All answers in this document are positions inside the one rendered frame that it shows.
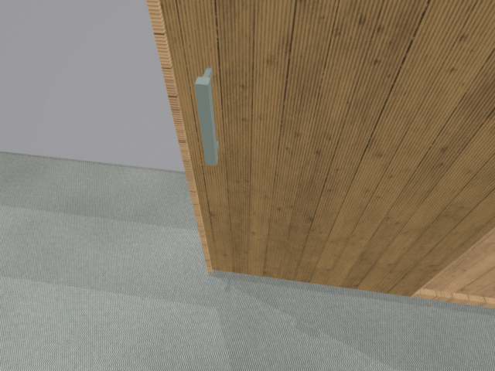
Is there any wardrobe door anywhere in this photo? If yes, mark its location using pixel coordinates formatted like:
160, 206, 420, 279
422, 227, 495, 298
159, 0, 495, 297

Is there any handle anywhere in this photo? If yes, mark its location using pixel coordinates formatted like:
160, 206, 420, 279
195, 68, 219, 166

